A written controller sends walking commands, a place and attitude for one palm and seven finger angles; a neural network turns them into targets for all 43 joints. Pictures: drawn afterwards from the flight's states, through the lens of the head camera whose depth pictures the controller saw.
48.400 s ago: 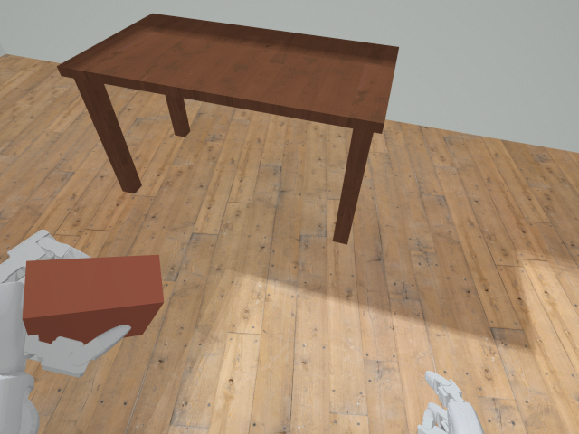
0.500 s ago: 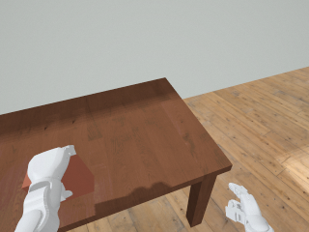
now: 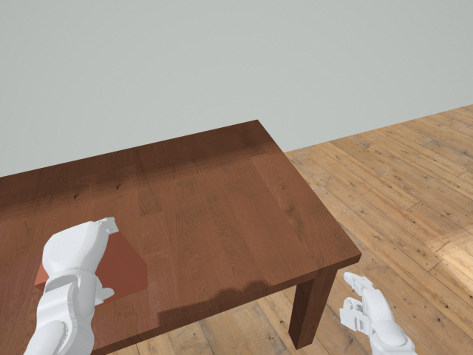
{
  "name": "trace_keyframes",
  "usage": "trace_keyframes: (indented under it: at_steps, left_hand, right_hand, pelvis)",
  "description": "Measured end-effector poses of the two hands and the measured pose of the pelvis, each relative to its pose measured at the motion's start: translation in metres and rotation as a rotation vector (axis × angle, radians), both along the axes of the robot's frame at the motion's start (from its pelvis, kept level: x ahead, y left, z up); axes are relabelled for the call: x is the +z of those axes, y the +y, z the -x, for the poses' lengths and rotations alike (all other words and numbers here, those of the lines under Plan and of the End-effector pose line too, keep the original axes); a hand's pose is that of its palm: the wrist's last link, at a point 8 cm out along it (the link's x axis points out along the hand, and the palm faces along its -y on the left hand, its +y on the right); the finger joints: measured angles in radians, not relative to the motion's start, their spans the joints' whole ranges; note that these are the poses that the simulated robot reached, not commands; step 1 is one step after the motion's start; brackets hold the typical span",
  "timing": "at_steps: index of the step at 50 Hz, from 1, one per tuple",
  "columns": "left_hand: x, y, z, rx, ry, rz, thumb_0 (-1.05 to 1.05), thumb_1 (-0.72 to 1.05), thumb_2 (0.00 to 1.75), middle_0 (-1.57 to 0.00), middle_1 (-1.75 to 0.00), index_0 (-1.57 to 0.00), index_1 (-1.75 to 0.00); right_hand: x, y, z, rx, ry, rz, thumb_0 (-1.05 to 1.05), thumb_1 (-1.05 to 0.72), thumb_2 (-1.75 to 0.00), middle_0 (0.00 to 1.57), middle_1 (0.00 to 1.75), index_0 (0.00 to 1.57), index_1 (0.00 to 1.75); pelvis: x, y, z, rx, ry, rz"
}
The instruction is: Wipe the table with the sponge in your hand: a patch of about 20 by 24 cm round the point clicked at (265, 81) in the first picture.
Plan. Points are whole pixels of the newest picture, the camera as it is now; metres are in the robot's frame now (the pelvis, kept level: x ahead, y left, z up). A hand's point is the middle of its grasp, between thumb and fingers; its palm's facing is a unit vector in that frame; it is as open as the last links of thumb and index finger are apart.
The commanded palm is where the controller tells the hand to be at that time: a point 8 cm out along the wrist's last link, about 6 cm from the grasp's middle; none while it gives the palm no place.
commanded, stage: bring the sponge back beside the body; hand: left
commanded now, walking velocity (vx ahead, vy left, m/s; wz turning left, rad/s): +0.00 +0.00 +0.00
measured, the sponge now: (102, 278) +0.21 +0.28 +0.03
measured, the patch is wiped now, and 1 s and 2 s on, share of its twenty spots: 1.00 1.00 1.00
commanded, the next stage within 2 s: step back with the hand held close in 1.22 s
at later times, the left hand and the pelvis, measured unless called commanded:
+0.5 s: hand (86, 264) +0.20 +0.28 +0.09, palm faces +0.07 -0.15 -0.99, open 9.5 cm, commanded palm +0.16 +0.28 +0.16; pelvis -0.01 +0.00 +0.00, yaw +0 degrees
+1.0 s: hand (74, 268) +0.18 +0.28 +0.11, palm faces +0.12 -0.16 -0.98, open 9.5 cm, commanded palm +0.14 +0.27 +0.18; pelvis -0.01 -0.01 +0.00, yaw +0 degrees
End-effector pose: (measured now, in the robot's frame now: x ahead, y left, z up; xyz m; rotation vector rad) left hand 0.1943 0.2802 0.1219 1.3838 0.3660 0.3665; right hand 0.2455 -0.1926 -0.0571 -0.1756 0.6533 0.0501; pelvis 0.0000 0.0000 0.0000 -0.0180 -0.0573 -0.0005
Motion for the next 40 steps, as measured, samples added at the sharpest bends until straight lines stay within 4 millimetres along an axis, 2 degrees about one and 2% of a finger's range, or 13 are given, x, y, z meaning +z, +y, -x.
trace_keyframes:
  at_steps: [14,40]
  left_hand:
    - [0.015,0.000,0.008,0.003,-0.030,-0.003,-0.01,-0.48,1.08,-0.77,-1.38,-0.80,-1.38]
    - [0.039,-0.002,0.028,-0.005,-0.075,0.009,-0.01,-0.48,1.08,-0.77,-1.38,-0.80,-1.38]
  right_hand:
    - [0.006,0.010,-0.006,0.032,-0.019,-0.011,0.01,-0.91,-0.90,0.20,0.30,0.20,0.30]
    - [0.010,0.006,-0.002,0.042,-0.043,-0.005,0.01,-0.91,-0.90,0.20,0.30,0.20,0.30]
  pelvis:
    - [0.001,0.001,0.002,-0.004,-0.015,-0.001]
    - [0.000,-0.005,0.009,-0.005,-0.031,-0.002]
